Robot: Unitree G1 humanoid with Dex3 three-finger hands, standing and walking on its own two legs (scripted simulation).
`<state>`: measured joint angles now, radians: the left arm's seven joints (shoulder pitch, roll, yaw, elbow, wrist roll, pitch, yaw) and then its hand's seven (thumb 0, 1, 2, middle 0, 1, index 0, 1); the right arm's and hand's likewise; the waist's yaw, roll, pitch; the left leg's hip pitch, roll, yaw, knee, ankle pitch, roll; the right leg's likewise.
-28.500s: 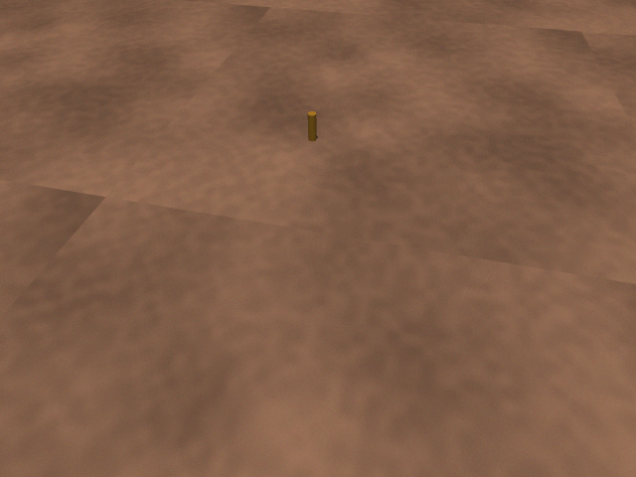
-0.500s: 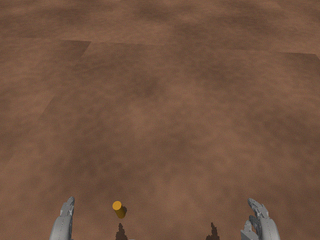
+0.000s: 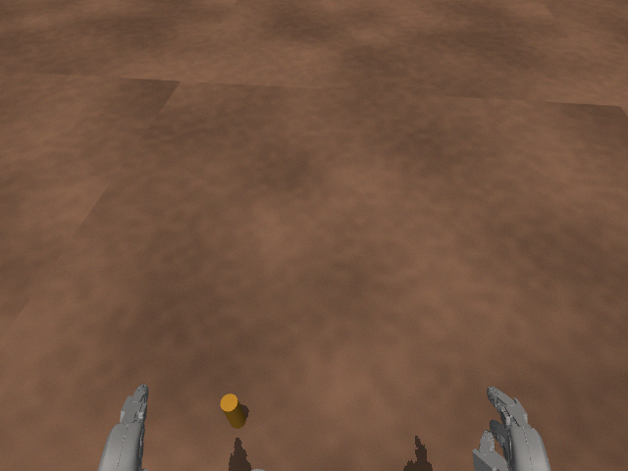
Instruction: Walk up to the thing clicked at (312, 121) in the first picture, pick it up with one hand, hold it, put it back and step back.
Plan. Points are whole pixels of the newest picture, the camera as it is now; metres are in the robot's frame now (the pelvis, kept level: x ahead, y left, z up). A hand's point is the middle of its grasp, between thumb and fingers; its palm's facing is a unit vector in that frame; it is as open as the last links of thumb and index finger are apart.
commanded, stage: home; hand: left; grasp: from the side
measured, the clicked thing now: (233, 411) +0.40 +0.24 -0.64
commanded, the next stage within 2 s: stand in 0.50 s
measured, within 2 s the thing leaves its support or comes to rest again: neither
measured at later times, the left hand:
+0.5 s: hand (172, 454) +0.17 +0.19 -0.05, palm faces +0.11 -0.95 -0.29, open 17.5 cm
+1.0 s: hand (163, 464) +0.17 +0.21 -0.08, palm faces -0.01 -0.94 -0.34, open 10.5 cm
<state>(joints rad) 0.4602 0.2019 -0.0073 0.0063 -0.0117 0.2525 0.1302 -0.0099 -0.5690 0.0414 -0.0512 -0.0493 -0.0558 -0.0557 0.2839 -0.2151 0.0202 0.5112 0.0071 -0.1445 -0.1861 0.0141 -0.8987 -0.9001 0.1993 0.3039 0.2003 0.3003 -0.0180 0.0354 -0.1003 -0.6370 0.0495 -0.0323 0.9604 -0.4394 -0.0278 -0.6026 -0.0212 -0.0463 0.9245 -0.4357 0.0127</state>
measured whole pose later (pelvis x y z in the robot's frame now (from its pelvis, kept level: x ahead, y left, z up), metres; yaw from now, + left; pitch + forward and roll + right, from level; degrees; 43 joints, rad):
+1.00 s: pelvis +0.00 +0.01 +0.01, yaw +0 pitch +3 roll +0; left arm 0.29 0.27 -0.01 0.35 0.07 0.09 0.05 0.00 0.36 0.76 -0.20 -0.28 -0.20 -0.29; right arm 0.19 -0.25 0.02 0.69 -0.08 -0.06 -0.08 0.01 -0.90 -0.90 0.20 0.30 0.20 0.30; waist 0.01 -0.01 -0.02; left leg -0.53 0.02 0.00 0.90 -0.42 -0.01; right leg -0.51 -0.05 -0.02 0.89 -0.43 0.02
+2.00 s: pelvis -0.01 +0.01 +0.06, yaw +0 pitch -4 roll +0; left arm 0.17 0.33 0.00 1.14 0.02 -0.01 0.01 0.01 0.90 0.90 -0.20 -0.30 -0.21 -0.30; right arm 0.16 -0.34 -0.03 1.14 -0.02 0.01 0.01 0.01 -0.90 -0.90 0.20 0.30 0.20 0.30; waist 0.00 0.01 0.06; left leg -0.17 0.01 0.01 0.40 -0.17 -0.01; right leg -0.17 -0.05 -0.02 0.41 -0.18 0.03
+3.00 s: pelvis +0.02 +0.01 +0.06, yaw -1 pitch -3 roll +0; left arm 0.11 0.33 0.01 1.15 0.01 0.00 0.00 0.01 0.90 0.90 -0.20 -0.30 -0.21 -0.30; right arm 0.11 -0.34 -0.01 1.16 -0.02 -0.01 0.00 0.01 -0.90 -0.90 0.20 0.30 0.20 0.30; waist 0.00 0.01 0.05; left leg -0.10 0.02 0.02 0.32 -0.17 -0.01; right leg -0.11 -0.05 -0.01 0.34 -0.18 0.03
